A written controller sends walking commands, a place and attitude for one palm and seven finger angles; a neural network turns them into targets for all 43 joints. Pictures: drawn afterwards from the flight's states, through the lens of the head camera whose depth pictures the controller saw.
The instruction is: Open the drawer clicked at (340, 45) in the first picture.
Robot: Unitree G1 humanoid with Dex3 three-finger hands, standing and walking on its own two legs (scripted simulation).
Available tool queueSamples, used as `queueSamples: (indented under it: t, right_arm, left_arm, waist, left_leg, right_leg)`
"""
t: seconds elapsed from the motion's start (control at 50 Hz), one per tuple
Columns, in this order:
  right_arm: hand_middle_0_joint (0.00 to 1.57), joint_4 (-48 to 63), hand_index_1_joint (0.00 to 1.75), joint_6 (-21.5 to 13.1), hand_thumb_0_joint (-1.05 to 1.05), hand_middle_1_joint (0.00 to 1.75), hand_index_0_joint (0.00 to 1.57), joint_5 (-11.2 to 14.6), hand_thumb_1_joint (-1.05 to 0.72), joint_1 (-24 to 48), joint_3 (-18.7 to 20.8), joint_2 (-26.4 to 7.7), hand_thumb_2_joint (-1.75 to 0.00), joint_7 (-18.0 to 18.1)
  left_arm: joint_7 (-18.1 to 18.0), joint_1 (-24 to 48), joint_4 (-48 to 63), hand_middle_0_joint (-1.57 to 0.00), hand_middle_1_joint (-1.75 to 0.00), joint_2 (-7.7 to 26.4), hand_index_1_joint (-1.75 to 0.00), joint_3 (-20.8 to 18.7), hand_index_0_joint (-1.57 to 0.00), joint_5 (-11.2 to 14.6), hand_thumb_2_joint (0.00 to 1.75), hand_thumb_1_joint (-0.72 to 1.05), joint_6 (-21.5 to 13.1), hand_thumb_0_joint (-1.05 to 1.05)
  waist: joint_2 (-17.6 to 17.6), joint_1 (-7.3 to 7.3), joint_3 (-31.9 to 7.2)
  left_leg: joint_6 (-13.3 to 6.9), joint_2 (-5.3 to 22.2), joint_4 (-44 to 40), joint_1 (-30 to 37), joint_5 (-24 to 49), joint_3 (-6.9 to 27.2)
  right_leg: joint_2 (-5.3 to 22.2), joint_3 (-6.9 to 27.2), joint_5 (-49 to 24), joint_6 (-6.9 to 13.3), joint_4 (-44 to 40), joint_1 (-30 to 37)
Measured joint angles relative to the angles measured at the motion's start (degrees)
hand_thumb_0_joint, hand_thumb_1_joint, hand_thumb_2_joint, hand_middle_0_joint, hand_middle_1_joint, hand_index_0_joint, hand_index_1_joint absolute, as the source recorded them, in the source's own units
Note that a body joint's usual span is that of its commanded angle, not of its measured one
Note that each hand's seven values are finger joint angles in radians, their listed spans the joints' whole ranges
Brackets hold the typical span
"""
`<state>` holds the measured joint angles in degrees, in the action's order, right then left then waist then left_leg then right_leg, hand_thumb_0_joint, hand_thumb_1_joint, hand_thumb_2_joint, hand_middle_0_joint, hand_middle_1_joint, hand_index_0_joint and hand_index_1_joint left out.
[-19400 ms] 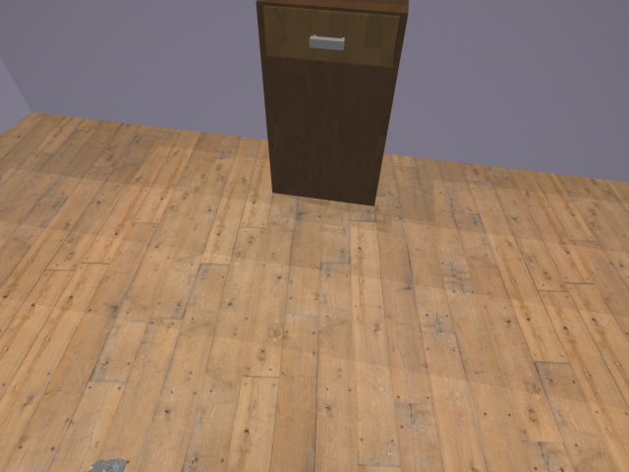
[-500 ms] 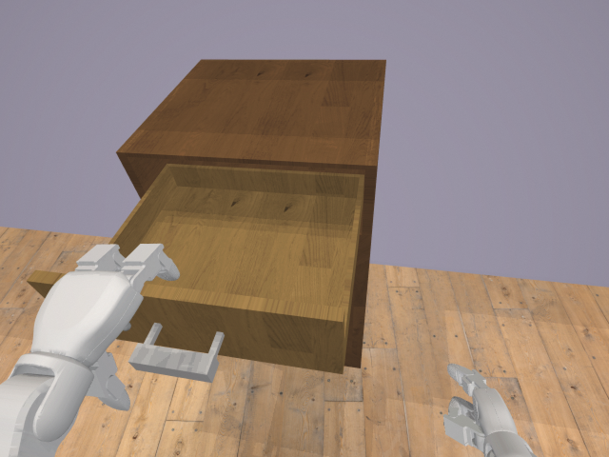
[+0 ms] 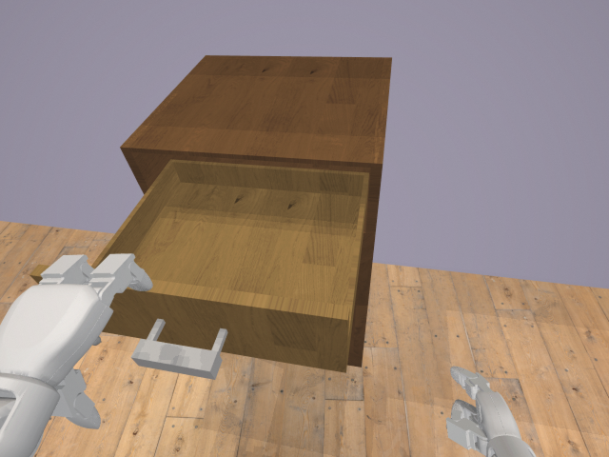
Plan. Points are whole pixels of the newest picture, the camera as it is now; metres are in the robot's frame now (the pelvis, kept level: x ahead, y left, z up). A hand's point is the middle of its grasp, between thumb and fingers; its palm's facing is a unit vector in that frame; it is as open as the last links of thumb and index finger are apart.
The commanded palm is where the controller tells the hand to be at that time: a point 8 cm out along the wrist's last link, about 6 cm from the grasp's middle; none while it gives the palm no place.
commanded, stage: draw the hand back to the body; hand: left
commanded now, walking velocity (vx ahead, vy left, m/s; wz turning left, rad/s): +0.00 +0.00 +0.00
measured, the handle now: (183, 344) +0.26 +0.22 -0.01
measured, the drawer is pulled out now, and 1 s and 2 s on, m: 0.30 0.30 0.30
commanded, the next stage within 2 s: step back with the hand held close in 0.98 s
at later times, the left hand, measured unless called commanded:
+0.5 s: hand (117, 310) +0.21 +0.22 +0.16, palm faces +0.34 -0.84 -0.41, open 11.1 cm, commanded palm +0.16 +0.27 +0.19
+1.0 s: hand (118, 318) +0.20 +0.22 +0.16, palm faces +0.39 -0.83 -0.41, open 7.6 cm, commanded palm +0.15 +0.26 +0.19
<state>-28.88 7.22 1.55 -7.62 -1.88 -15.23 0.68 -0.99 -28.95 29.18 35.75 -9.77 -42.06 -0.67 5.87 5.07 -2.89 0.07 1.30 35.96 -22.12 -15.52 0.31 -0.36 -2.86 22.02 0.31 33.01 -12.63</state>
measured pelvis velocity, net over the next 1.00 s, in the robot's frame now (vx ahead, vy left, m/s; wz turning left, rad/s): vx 0.02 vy -0.02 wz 0.00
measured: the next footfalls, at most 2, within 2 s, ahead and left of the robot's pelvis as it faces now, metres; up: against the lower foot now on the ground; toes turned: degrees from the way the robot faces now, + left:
none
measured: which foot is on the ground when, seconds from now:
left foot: down 0.00-1.00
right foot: down 0.00-1.00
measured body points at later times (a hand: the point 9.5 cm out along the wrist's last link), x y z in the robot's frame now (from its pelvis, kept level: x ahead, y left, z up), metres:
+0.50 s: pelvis +0.02 -0.01 +0.01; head +0.01 -0.03 +0.46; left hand +0.19 +0.26 +0.19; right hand +0.21 -0.23 -0.07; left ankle +0.03 +0.12 -0.73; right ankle -0.05 -0.11 -0.73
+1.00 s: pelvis +0.02 -0.02 +0.01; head +0.01 -0.05 +0.46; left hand +0.18 +0.26 +0.18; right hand +0.23 -0.23 -0.07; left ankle +0.03 +0.12 -0.73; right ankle -0.05 -0.11 -0.73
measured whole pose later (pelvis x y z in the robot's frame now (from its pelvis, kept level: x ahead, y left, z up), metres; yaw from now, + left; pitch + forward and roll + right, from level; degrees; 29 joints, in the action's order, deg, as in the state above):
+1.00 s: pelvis +0.02 -0.02 +0.01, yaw +0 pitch -2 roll +1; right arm -34.5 -3.8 1.1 -8.9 -1.3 -12.1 4.6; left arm -6.3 -32.2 27.6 18.9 -15.8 4.5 -3.2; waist 3.5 3.2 -0.1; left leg 1.7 1.5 27.0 -11.0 -13.6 0.5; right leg -0.7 -3.1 20.4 1.8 24.5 -1.8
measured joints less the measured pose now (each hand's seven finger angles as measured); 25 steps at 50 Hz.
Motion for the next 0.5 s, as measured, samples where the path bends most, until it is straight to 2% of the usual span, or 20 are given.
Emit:
queueSamples:
  t: [0.04,0.06,0.08,0.1,0.14,0.2,0.26,0.38,0.5]
  right_arm:
    - [0.20,-0.3,0.30,-2.7,0.01,0.30,0.20,0.3,-0.91,0.1,0.0,0.4,-0.90,0.9]
    - [0.20,-0.6,0.30,-4.4,0.01,0.30,0.20,0.3,-0.91,0.0,-0.2,0.9,-0.90,1.5]
    - [0.20,-0.8,0.30,-6.0,0.01,0.30,0.20,0.3,-0.91,-0.4,-0.4,1.4,-0.90,2.1]
    - [0.20,-1.1,0.30,-7.4,0.01,0.30,0.20,0.2,-0.91,-1.0,-0.7,2.0,-0.90,2.7]
    - [0.20,-2.0,0.30,-10.0,0.01,0.30,0.20,-0.1,-0.91,-2.3,-1.1,3.0,-0.90,3.5]
    - [0.20,-3.4,0.30,-12.5,0.01,0.30,0.20,-0.4,-0.91,-3.8,-1.6,3.7,-0.90,3.8]
    - [0.20,-4.9,0.30,-13.6,0.01,0.30,0.20,-0.7,-0.91,-4.3,-1.6,4.0,-0.90,3.8]
    - [0.20,-6.3,0.30,-13.8,0.01,0.30,0.20,-0.8,-0.91,-3.9,-0.4,3.3,-0.90,3.2]
    - [0.20,-6.6,0.30,-12.9,0.01,0.30,0.20,-0.5,-0.91,-2.8,0.8,2.6,-0.90,3.4]
  left_arm:
    - [-0.9,0.4,-1.0,-0.32,-1.20,-4.0,-1.20,-1.4,-0.32,17.7,0.30,-0.48,-1.4,-0.01]
    - [-1.9,0.4,-1.5,-0.32,-1.19,-6.7,-1.19,-2.1,-0.32,25.1,0.31,-0.48,-2.0,-0.01]
    - [-2.8,0.3,-1.6,-0.32,-1.19,-9.5,-1.19,-2.5,-0.32,30.7,0.31,-0.47,-2.4,-0.01]
    - [-3.7,0.3,-1.5,-0.32,-1.18,-11.8,-1.18,-2.8,-0.32,34.8,0.31,-0.46,-2.7,-0.01]
    - [-5.2,0.2,-0.7,-0.31,-1.16,-15.2,-1.16,-3.0,-0.31,39.9,0.33,-0.42,-3.3,-0.01]
    - [-6.4,0.3,0.4,-0.31,-1.12,-17.8,-1.11,-2.6,-0.30,43.2,0.36,-0.36,-4.3,-0.01]
    - [-6.6,0.2,0.7,-0.30,-1.06,-17.7,-1.06,-3.0,-0.29,44.5,0.39,-0.28,-4.9,-0.01]
    - [-6.1,-2.0,0.8,-0.28,-0.94,-16.0,-0.94,-5.3,-0.28,45.5,0.47,-0.09,-4.9,-0.01]
    - [-5.6,-3.8,0.1,-0.27,-0.81,-16.0,-0.80,-5.9,-0.26,45.9,0.56,0.11,-4.3,-0.01]
  waist:
    - [0.1,-0.65,2.0]
    - [-0.1,-1.09,2.7]
    - [-0.6,-1.46,3.1]
    - [-1.2,-1.74,3.2]
    - [-2.5,-2.05,3.2]
    - [-3.8,-2.43,2.9]
    - [-4.4,-2.81,2.9]
    - [-3.8,-3.29,2.7]
    - [-3.0,-2.95,2.6]
  left_leg:
    - [-0.1,-0.2,-0.5,1.8,0.0,-0.1]
    - [-0.1,-0.3,-1.0,2.8,0.1,-0.4]
    - [-0.1,-0.4,-1.6,3.6,0.3,-0.6]
    - [-0.1,-0.5,-2.2,4.4,0.4,-0.7]
    - [0.0,-0.5,-3.2,5.7,0.5,-0.9]
    - [0.2,-0.5,-4.1,7.2,0.5,-0.8]
    - [0.4,-0.3,-4.8,8.2,0.5,-0.7]
    - [0.5,-0.1,-6.0,9.1,0.6,-1.0]
    - [0.6,-0.1,-7.1,9.5,0.9,-1.0]
  right_leg:
    - [0.2,0.1,-0.1,0.0,-0.4,1.8]
    - [0.3,0.3,-0.1,0.0,-0.6,2.5]
    - [0.5,0.5,-0.1,-0.1,-0.9,3.1]
    - [0.6,0.6,-0.2,-0.1,-1.3,3.8]
    - [0.6,0.8,-0.2,0.0,-2.1,4.9]
    - [0.6,0.7,-0.3,0.1,-3.3,6.6]
    - [0.4,0.6,-0.6,0.3,-4.5,7.8]
    - [0.1,0.9,-1.2,0.4,-6.3,8.8]
    - [0.1,0.8,-1.4,0.5,-7.3,9.2]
